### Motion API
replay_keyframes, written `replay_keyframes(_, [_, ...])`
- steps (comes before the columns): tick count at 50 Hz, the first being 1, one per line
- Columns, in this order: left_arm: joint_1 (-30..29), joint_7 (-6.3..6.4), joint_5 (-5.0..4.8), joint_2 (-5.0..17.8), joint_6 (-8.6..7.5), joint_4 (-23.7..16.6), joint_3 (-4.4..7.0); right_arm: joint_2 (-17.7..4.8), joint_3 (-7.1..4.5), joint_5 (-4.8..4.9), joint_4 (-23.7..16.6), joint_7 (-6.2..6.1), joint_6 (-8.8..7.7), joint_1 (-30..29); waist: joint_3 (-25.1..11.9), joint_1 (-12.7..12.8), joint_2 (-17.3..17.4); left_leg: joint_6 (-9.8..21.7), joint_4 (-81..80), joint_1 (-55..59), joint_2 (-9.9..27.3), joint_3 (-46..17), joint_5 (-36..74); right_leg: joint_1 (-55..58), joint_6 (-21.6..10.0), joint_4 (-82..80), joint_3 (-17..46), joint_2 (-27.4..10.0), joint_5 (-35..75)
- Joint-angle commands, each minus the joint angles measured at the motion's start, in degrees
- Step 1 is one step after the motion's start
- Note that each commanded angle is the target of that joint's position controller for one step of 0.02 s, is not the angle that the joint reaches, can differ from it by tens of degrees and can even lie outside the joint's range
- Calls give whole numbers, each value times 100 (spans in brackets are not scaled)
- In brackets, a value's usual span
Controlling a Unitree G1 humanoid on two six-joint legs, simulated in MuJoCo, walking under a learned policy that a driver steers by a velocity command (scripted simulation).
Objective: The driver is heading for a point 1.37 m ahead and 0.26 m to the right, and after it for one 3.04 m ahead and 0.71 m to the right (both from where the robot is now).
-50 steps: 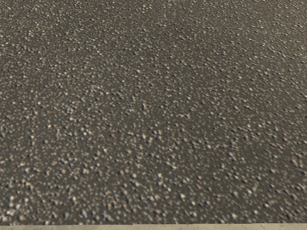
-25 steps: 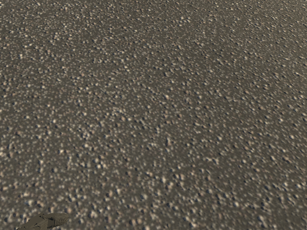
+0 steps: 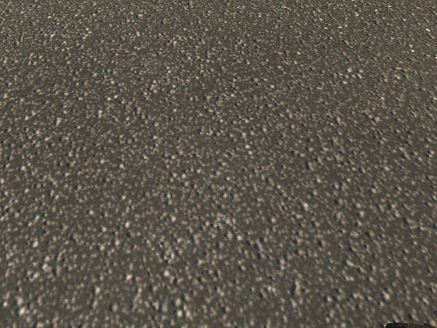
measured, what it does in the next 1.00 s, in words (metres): walks ahead: left foot, then right foot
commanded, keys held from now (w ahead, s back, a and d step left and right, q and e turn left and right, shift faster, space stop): w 1.00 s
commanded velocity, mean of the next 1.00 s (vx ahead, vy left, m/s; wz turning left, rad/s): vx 0.50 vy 0.00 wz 0.01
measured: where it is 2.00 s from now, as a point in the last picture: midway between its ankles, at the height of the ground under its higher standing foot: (261, 153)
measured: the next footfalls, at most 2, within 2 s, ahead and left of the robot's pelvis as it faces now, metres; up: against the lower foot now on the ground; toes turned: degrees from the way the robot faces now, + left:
left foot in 0.14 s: +0.27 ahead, +0.14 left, +0.00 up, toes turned +1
right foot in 0.68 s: +0.56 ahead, -0.11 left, +0.00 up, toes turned -2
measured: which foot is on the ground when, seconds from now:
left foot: up 0.00-0.12, down 0.14-0.68, up 0.70-1.00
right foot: down 0.00-0.16, up 0.18-0.66, down 0.68-1.00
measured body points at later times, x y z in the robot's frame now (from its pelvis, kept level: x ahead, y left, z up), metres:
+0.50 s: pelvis +0.28 +0.05 +0.00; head +0.31 +0.05 +0.45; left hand +0.47 +0.30 -0.10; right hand +0.31 -0.23 -0.12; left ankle +0.23 +0.14 -0.75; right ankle +0.45 -0.13 -0.69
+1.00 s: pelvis +0.55 -0.02 +0.00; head +0.57 -0.03 +0.45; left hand +0.58 +0.26 -0.12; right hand +0.73 -0.28 -0.10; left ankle +0.71 +0.16 -0.68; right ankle +0.52 -0.10 -0.75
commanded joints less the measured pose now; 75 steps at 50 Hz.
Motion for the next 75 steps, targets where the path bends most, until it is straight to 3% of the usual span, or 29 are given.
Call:
replay_keyframes(1, [222, 38, -35, 1009, 18, -162, 220, -251, -28, 50, -610, 100, -137, -824, 260, 80, -599, 53, -492, 73, -209, 208, 163, 65, -805, -278, 777, -1562, 1724])
replay_keyframes(5, [178, 94, -44, 1188, 151, -83, 277, -489, -110, 38, -653, 193, -193, -637, 77, -246, -773, 366, -887, 660, -451, 327, -640, 639, -624, 419, 793, -1774, 3144])
replay_keyframes(7, [-2, 122, -21, 1106, 181, -154, 230, -938, -334, -20, -241, 115, -185, 829, -901, -1018, -683, 726, -993, 2962, -507, 394, -332, 35, -352, 2108, 389, -1350, 4159])
replay_keyframes(8, [1, 132, 162, 760, 144, -336, 90, -1395, -444, -93, -65, 33, -143, 1921, -1836, -1359, 120, 1130, -717, 4794, 736, -1010, -6, -1281, -139, 4018, 126, -950, 2153])
replay_keyframes(9, [749, 66, 73, 206, 8, -364, -70, -1598, -453, -86, 31, 80, -129, 1924, -2445, -876, 1599, 2002, -1416, 6293, 1774, -3634, -1206, -3394, 114, 5656, 433, -12, -1913])
replay_keyframes(10, [282, 21, -53, 867, -88, -316, 73, -1031, -323, -18, -12, 72, -105, 1859, -2023, -1141, 877, 1783, -1746, 6010, 1566, -3605, -1971, -4048, 70, 6147, 905, -356, -1940])
replay_keyframes(11, [-290, -10, -141, 1036, -144, -506, 129, -876, -252, -3, -32, 51, -101, 1470, -1174, -1090, 574, 1566, -1890, 5222, 1359, -2738, -1735, -4307, 35, 6095, 721, -611, -1387])
replay_keyframes(13, [-634, 21, -2, 892, -127, -559, 137, -692, -185, -75, -72, 81, -105, 866, -433, -733, -16, 1439, -2245, 3778, 928, -1789, -682, -3898, 136, 5509, 545, -994, -600])
replay_keyframes(17, [-439, 51, 38, 561, 92, -522, 96, -683, -191, -50, 77, 93, -235, 718, -217, -358, 163, 1520, -2810, 2836, 703, -1017, -67, -3410, 350, 4869, 505, -1190, -114])
replay_keyframes(28, [-2362, -146, 3, 456, -32, -1131, 7, -1071, -282, 52, 721, -56, -63, 1613, 275, -937, 86, 1146, -2685, 3622, 732, -265, -96, -3446, 259, 1867, 273, -826, 1689])
replay_keyframes(31, [-2190, -209, 14, 622, -70, -1153, 63, -1153, -319, 67, 824, -102, 31, 1576, 144, -735, 215, 985, -2220, 4095, 912, -335, 623, -3086, 24, 1611, 194, -692, 1033])
replay_keyframes(33, [-975, -157, 47, 971, -79, -796, 264, -1073, -274, 46, 814, -132, 95, 1440, -604, -108, 161, 735, -790, 3864, 506, 18, 2046, -1308, -254, 1435, -98, -394, 1019])
replay_keyframes(34, [52, -99, 100, 1391, -66, -594, 393, -809, -148, -70, 680, -156, 93, 1499, -1464, 242, -378, 513, 901, 2818, 169, 301, 847, 411, -610, 1677, 864, -1281, 1349])
replay_keyframes(35, [374, -103, 104, 1854, -24, -480, 494, -128, 52, -65, 583, -95, -37, 2234, -2133, -120, -1940, 99, 2946, 392, -904, 312, -2766, 2383, -1583, 1091, 3630, -2533, 162])
replay_keyframes(36, [412, -108, 3, 1282, -13, -513, 350, -653, -49, 30, 681, -61, -158, 1934, -2183, 147, -1535, 130, 3680, -333, -750, -466, -3565, 2443, -1571, 539, 4326, -2532, -734])
replay_keyframes(37, [9, -86, 16, 1061, -20, -579, 271, -958, -137, 168, 514, -31, -229, 1384, -1307, 122, -1196, 208, 3806, -751, -454, -400, -3134, 1765, -1301, 435, 3498, -2356, -713])
replay_keyframes(40, [-811, -88, 166, 655, -43, -702, 145, -827, -160, 16, 426, -79, -176, 949, -392, -389, -679, 196, 2975, -31, 156, -224, -2037, -219, -1046, 20, 2092, -1801, 674])
replay_keyframes(45, [-704, -42, 101, 871, -135, -514, 221, -512, -97, -49, 358, -115, 21, 726, -82, -541, -573, -37, 1911, -7, 275, -125, -1217, -784, -1162, -563, 1277, -1664, 1405])
replay_keyframes(50, [-332, 43, 36, 991, -66, -304, 242, -344, -27, -25, 172, -31, -54, -194, 129, -230, -541, -65, 201, 163, 77, 94, 228, -620, -867, -641, 596, -1372, 1474])
replay_keyframes(56, [150, 75, -25, 1100, 99, 15, 285, -424, -13, 44, -130, 150, -141, -973, 335, -31, -607, 143, -684, 83, -129, 150, -143, 358, -777, -205, 692, -1784, 1638])
replay_keyframes(58, [77, 103, -35, 1172, 155, 46, 317, -553, -57, 35, -99, 185, -166, -761, 195, -221, -712, 300, -838, 494, -250, 235, -556, 592, -668, 140, 705, -1867, 2309])
replay_keyframes(60, [-102, 128, -30, 1111, 206, 15, 286, -907, -257, -6, 279, 136, -174, 464, -565, -873, -659, 578, -1045, 2316, -552, 519, -534, 337, -432, 1535, 355, -1482, 3793])
replay_keyframes(61, [-96, 143, 79, 863, 196, -120, 173, -1295, -386, -64, 504, 75, -159, 1511, -1402, -1261, -205, 924, -780, 4067, 254, -345, -302, -717, -222, 3138, 108, -1173, 2725])
replay_keyframes(62, [573, 87, 99, 189, 68, -220, -32, -1785, -497, -74, 631, 68, -113, 1896, -2104, -971, 1284, 1852, -1253, 6097, 1560, -3008, -1420, -3134, 191, 5247, -4, -113, -617])
replay_keyframes(63, [333, 52, -16, 624, -54, -112, 60, -1212, -347, -18, 597, 66, -99, 1922, -2183, -1194, 1012, 1828, -1830, 6106, 1681, -3763, -2194, -3862, 144, 6007, 828, -192, -1974])
replay_keyframes(64, [-177, 23, -186, 977, -120, -277, 167, -988, -265, -30, 546, 43, -109, 1514, -1282, -1173, 667, 1545, -1957, 5380, 1525, -2915, -2204, -4264, 57, 6188, 861, -474, -1594])
replay_keyframes(66, [-625, 66, -117, 885, -90, -360, 186, -665, -173, -89, 486, 40, -140, 815, -425, -846, 146, 1286, -2325, 3889, 1113, -1702, -1454, -3942, 77, 5607, 674, -945, -708])
replay_keyframes(69, [-278, 93, -95, 575, 156, -232, 195, -516, -153, -144, 571, 55, -269, 531, -192, -484, 318, 1192, -2829, 2972, 881, -789, -793, -3253, 173, 5208, 756, -1142, -215])
replay_keyframes(75, [-911, 46, -34, 425, 217, -489, 201, -752, -225, -167, 827, -75, -295, 641, 133, -549, 82, 1038, -3095, 3079, 718, 481, 91, -3719, 305, 3751, 757, -1052, 1415])
Velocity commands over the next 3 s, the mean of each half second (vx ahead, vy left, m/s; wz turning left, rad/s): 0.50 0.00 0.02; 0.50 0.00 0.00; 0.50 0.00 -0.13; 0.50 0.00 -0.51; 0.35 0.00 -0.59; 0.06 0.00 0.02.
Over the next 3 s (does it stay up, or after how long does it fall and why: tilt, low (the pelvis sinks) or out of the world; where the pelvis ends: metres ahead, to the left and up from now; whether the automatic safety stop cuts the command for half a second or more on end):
stays up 1.36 -0.16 -0.02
